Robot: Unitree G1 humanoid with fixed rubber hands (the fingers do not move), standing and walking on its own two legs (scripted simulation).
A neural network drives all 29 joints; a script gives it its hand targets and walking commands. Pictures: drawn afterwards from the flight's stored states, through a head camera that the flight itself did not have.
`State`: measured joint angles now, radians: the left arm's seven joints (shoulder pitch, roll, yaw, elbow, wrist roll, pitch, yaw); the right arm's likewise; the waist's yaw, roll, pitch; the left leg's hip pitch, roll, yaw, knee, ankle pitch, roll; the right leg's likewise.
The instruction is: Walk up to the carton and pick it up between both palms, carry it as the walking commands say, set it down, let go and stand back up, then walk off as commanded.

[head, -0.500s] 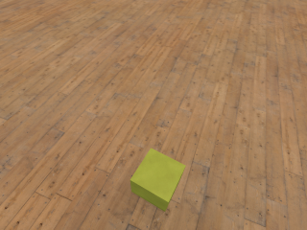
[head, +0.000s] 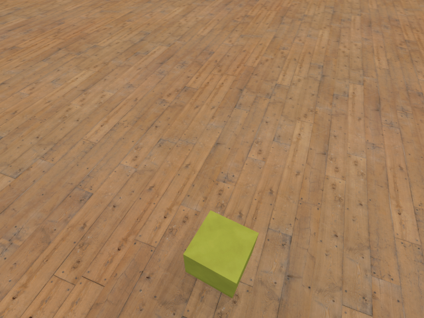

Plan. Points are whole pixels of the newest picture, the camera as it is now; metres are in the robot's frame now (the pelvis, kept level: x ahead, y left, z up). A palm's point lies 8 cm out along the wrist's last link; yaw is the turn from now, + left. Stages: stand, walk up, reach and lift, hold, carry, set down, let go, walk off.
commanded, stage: walk up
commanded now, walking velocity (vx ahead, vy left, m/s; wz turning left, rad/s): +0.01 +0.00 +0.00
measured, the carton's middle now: (221, 253) +0.55 -0.02 -0.67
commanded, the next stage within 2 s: stand in 1.98 s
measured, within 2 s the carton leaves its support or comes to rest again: neither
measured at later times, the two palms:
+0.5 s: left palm out of the picture +0.10 +0.36 -0.14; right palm out of the picture +0.07 -0.16 -0.11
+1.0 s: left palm (91, 227) +0.37 +0.33 -0.13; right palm out of the picture +0.14 -0.12 -0.13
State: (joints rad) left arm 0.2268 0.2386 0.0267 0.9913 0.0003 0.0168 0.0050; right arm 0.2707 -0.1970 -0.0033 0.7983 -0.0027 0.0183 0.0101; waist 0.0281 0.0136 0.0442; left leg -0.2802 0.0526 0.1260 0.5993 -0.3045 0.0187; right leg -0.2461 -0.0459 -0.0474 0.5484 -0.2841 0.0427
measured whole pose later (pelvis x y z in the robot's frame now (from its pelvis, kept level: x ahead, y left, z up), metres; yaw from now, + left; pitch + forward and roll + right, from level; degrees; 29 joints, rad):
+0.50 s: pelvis +0.04 +0.10 +0.00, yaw -8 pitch -1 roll -1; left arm 0.29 0.24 0.07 0.98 0.00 0.06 0.02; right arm 0.28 -0.24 0.00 0.80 -0.01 0.04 0.02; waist -0.01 0.00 0.05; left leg -0.20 0.05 0.16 0.60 -0.38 0.02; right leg -0.40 -0.08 0.05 0.98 -0.47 0.05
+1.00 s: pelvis +0.18 +0.12 -0.01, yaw -19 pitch +2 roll +1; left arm 0.16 0.24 0.04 0.84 0.00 0.03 0.03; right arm 0.33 -0.22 0.00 0.81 -0.01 0.03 0.00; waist -0.01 -0.02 0.05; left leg -0.39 0.04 0.08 0.88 -0.50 0.03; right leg -0.37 -0.06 0.01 0.65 -0.31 0.02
